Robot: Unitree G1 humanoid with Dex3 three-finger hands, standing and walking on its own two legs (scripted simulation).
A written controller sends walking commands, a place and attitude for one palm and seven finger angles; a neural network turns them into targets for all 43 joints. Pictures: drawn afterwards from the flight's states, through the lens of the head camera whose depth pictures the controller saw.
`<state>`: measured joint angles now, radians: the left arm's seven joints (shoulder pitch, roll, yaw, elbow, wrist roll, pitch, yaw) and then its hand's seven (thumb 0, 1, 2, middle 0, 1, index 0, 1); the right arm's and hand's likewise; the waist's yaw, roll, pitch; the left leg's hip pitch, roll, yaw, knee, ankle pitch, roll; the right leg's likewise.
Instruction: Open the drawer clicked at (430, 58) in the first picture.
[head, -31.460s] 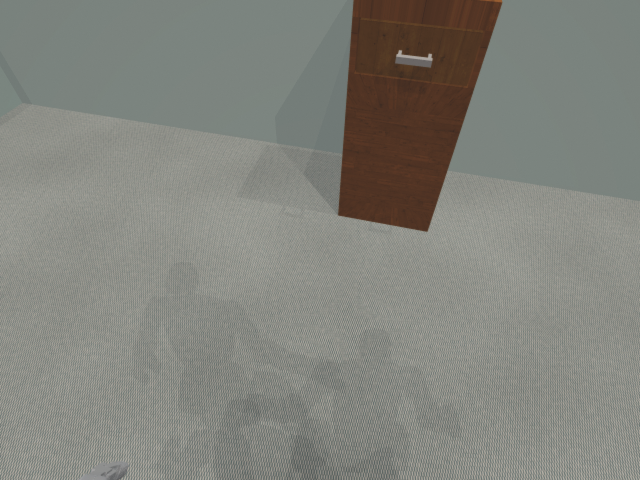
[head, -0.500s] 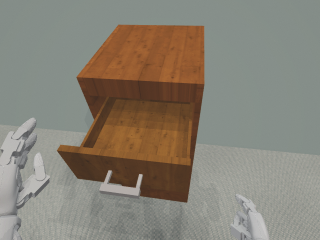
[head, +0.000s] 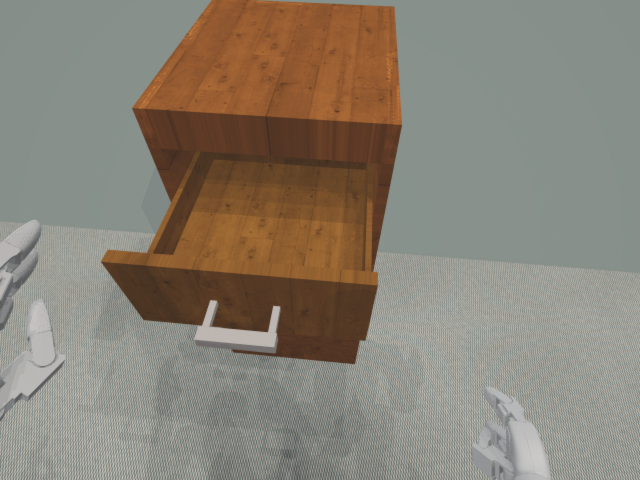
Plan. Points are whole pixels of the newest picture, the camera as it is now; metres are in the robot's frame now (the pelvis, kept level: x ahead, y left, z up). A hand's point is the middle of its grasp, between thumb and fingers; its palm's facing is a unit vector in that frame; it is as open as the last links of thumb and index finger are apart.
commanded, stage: step back with the hand held close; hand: left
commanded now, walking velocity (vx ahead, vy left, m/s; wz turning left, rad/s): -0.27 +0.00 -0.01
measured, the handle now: (240, 325) +0.32 +0.13 -0.01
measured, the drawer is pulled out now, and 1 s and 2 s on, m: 0.23 0.23 0.23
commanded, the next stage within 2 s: stop stepping back and stand still in 0.90 s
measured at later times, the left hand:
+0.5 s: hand (29, 410) +0.15 +0.23 +0.17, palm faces +0.37 -0.81 -0.45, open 7.4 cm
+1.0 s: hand out of the picture +0.07 +0.18 +0.17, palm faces +0.25 -0.85 -0.47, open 7.4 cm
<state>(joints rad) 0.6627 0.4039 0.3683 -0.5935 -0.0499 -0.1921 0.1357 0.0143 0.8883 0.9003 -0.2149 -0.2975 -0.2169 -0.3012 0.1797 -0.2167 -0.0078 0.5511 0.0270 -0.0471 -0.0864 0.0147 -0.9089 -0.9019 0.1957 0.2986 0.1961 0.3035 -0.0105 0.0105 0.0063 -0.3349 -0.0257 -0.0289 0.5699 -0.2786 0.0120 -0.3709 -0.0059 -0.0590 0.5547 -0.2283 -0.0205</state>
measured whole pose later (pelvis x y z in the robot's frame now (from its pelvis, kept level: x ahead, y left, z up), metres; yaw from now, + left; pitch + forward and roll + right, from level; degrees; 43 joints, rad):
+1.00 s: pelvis -0.14 -0.03 +0.00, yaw -1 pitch +4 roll +0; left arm 0.59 0.40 0.35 -0.63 -0.06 -0.23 0.11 0.01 0.89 0.90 -0.21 -0.30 -0.21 -0.30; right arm 0.11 -0.16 0.02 0.61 0.02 -0.10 -0.03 0.01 -0.91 -0.90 0.20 0.30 0.20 0.30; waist -0.01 -0.01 0.03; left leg -0.56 0.02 -0.03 0.90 -0.41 -0.03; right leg -0.31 0.02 -0.04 0.54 -0.29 -0.04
